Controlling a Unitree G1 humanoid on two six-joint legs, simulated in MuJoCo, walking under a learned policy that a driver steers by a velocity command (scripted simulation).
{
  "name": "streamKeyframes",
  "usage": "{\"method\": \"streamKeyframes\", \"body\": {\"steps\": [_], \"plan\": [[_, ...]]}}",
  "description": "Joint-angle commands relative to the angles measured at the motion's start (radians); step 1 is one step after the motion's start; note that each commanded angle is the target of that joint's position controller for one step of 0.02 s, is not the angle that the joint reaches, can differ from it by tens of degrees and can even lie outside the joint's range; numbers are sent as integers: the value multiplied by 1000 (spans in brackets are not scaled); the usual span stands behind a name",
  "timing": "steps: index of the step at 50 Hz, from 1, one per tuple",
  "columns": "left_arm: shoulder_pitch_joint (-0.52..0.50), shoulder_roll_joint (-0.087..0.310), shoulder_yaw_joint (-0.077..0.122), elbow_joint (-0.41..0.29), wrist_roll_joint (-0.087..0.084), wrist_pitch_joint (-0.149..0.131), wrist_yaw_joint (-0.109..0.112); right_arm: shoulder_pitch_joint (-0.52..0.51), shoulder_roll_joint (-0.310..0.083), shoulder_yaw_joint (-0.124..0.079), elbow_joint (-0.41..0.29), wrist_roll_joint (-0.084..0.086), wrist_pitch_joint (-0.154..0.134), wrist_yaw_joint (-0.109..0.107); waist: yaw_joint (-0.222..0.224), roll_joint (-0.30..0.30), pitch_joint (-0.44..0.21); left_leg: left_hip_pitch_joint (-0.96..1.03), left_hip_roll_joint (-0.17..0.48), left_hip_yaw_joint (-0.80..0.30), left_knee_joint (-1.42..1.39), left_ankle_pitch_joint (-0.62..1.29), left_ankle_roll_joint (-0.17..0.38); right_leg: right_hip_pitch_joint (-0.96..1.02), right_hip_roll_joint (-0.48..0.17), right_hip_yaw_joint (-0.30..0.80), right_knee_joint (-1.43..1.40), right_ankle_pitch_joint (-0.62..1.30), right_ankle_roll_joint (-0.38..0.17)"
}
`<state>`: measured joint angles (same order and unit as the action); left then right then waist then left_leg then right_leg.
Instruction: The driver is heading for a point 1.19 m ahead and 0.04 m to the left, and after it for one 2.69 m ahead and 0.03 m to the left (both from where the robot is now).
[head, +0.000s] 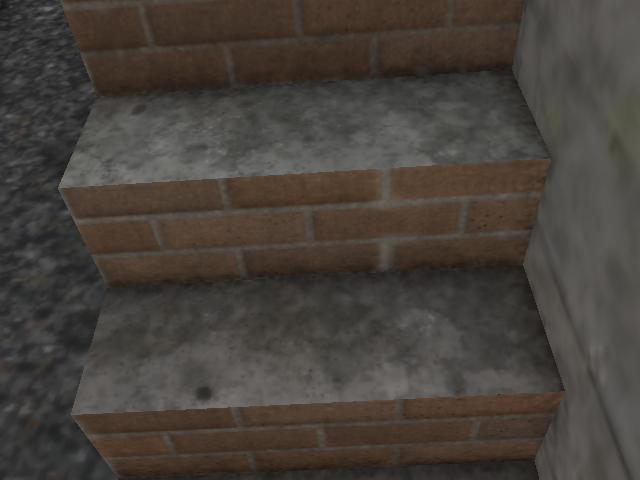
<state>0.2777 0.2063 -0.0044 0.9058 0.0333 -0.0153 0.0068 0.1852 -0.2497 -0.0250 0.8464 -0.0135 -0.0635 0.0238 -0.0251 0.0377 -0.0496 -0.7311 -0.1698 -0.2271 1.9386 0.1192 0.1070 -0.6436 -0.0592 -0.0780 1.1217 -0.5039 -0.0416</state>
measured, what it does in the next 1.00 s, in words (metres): climbs: left foot 0.22 m higher, then right foot 0.22 m higher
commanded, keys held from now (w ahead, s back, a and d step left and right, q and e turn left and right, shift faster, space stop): w+shift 1.00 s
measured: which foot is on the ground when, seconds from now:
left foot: up 0.00-0.50, down 0.52-0.94, up 0.96-1.00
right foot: down 0.00-0.54, up 0.56-0.90, down 0.92-1.00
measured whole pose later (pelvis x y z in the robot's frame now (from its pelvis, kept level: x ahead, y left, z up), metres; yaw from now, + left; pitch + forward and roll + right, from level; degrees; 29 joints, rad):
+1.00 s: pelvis +0.45 +0.06 +0.40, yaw +2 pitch -2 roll -2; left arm 0.08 0.16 -0.06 0.77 0.05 -0.03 -0.03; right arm 0.37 -0.17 0.00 1.00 0.02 -0.09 0.02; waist 0.00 0.00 -0.07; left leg -0.27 0.03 -0.07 1.11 0.06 0.13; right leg -0.64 0.06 -0.09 1.25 -0.62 -0.10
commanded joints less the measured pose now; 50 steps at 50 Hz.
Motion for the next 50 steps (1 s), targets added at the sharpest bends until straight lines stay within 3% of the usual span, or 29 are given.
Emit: {"method": "streamKeyframes", "body": {"steps": [1,2,4,8,15,19,21,22,23,24,25,26,27,28,29,30,31,33,35,38,41,42,43,45,46,47,48,49,50], "plan": [[-93,-68,-13,-41,12,-25,-6,145,156,71,-46,15,24,2,-118,9,78,-285,2,-112,261,20,-15,80,-192,288,-477,333,-10],[-38,20,12,-49,23,-27,-13,137,144,73,-44,27,26,-24,-95,-28,54,-315,13,-70,309,-98,-51,123,-223,267,-579,332,-70],[26,55,24,-61,2,-29,-7,88,115,73,-75,40,48,-51,-94,-15,104,-398,62,-47,206,-173,-95,115,-213,183,-657,215,-79],[182,99,29,-80,3,-27,22,-46,178,104,-164,51,65,-63,-31,-141,151,-714,104,-14,417,-198,-139,284,-238,169,-766,233,-76],[377,136,57,-135,-41,2,66,-288,216,147,-317,84,31,-26,101,-149,101,-1038,259,92,335,-334,-190,595,-261,210,-883,208,-96],[402,177,75,-94,-66,12,90,-430,260,187,-411,37,28,25,124,-122,77,-1000,373,272,163,-382,-164,636,-306,218,-1051,277,-129],[494,89,59,-6,-89,35,109,-584,285,198,-490,30,10,52,158,-174,68,-715,372,326,-69,-520,-108,632,-291,134,-1166,509,-144],[433,57,33,8,-92,18,107,-569,274,199,-491,46,1,59,99,-177,17,-285,278,472,-427,-520,-78,490,-209,-12,-1175,972,-143],[466,90,20,64,-72,-10,98,-527,254,167,-495,78,-16,54,42,-274,-123,151,171,493,-409,-497,-46,443,-255,-19,-1066,1948,-173],[358,208,44,79,-50,-37,75,-291,134,105,-455,46,0,48,-109,-346,-277,301,102,470,-455,-567,-14,598,-286,-24,-926,2459,-202],[236,329,70,75,-25,-58,49,-126,-7,50,-449,32,20,35,-244,-435,-316,311,65,446,-636,-646,-13,753,-304,-14,-789,2698,-238],[148,372,88,66,-5,-67,35,5,-66,18,-403,22,25,19,-303,-458,-348,379,58,356,-825,-684,3,799,-306,-13,-629,2696,-261],[84,353,93,26,-8,-85,40,179,-147,-18,-340,-5,34,12,-342,-343,-370,645,155,59,-943,-545,71,542,-308,83,-379,2362,-239],[16,178,75,-19,-21,-119,15,432,-288,-76,-186,-34,49,-21,-320,129,-425,916,362,-515,-1280,-559,195,99,-108,152,17,1345,-221],[-149,62,62,-30,-2,-150,-20,420,-225,-70,-132,-33,41,-58,-281,177,-345,857,475,-847,-1539,-577,236,-157,110,327,686,392,-181],[-315,-130,16,-174,5,-176,-54,279,-59,-24,-127,-5,13,-51,-175,53,-155,701,485,-761,-1507,-583,146,-425,158,517,1147,272,-187],[-363,-200,-37,-285,-1,-171,-81,187,60,11,-79,5,-13,-25,-79,43,2,589,486,-518,-1460,-444,107,-568,143,441,1340,145,-196],[-256,-254,-97,-319,-20,-150,-111,149,203,45,36,-3,-34,23,51,56,102,492,430,-140,-1418,-184,15,-672,93,401,1434,70,-203],[-106,-173,-93,-288,-90,-115,-109,-4,197,62,11,-35,-29,30,193,41,160,215,388,82,-1508,-350,-7,-600,104,363,1311,147,-148],[-193,-153,-105,-336,-87,-66,-38,-47,89,74,27,-46,-44,26,211,48,267,-17,372,260,-1622,-234,-3,-655,163,239,1514,259,-86],[-432,-71,-109,-422,-51,-30,-27,127,9,59,47,41,-76,-14,93,40,210,-14,335,314,-1835,-123,29,-410,105,-36,919,397,-62],[-455,-102,-125,-449,-29,-34,-37,173,-40,52,77,35,-68,-29,135,55,65,34,377,377,-1905,328,44,-104,92,-137,735,388,-105],[-477,-37,-98,-462,-21,-41,-37,276,-93,37,103,29,-58,-49,130,41,-102,239,358,408,-1793,1031,44,105,142,-177,565,299,-128],[-89,58,-34,-304,-7,-40,-19,263,-318,-27,170,23,-49,-47,279,255,-319,711,499,282,-1523,1773,128,298,148,-84,246,-66,-71],[-2,133,-4,-247,-17,-36,-24,165,-321,-36,142,29,-38,-33,289,255,-343,816,487,276,-1350,1693,162,365,155,4,-88,-44,-60],[31,176,18,-155,16,-25,-33,149,-193,-21,106,0,-46,-25,200,58,-291,743,454,240,-1148,1334,175,404,97,250,-245,7,-83],[61,232,40,-84,32,-4,-32,153,8,6,73,43,-43,-3,94,-353,-221,452,222,197,-835,208,98,415,-89,760,-631,-208,-254],[-14,160,26,-88,52,-2,-23,24,52,-1,18,54,-60,9,114,-324,-118,271,38,48,-229,-148,11,261,-150,1017,-800,-346,-326],[-119,39,-3,-63,36,-16,-45,-87,78,-1,-86,61,-68,12,66,-166,56,38,28,11,31,-233,16,112,-160,875,-690,-391,-279]]}}
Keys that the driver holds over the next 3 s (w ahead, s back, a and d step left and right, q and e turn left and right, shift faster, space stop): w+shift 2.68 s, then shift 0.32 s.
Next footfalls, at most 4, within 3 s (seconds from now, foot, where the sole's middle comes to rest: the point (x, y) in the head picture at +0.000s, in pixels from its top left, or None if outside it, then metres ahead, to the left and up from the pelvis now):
0.52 left None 0.31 0.20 -0.48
0.92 right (362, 347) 0.54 -0.02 -0.27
1.34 left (157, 136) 0.79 0.26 -0.05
1.88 right None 1.03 -0.04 0.17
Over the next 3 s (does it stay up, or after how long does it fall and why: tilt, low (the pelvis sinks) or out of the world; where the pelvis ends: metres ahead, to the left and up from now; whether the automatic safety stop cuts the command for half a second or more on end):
stays up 0.95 -0.07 0.97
